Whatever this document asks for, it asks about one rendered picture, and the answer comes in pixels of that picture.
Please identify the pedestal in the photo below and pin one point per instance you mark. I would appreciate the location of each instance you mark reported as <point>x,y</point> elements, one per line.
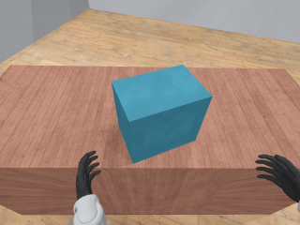
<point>51,116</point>

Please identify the right robot hand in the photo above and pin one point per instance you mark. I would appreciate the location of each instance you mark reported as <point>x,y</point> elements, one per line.
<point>286,175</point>

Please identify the left robot hand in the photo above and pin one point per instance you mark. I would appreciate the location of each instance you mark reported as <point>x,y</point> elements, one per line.
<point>83,177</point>

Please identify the carton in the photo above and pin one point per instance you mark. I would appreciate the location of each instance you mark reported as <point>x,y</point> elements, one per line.
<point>160,110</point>

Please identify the left robot forearm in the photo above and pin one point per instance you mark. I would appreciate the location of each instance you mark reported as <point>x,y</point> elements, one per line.
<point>88,211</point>

